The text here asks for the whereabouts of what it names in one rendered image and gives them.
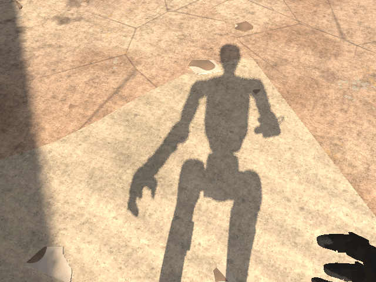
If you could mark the robot right hand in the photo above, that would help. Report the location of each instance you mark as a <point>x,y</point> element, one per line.
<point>354,246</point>

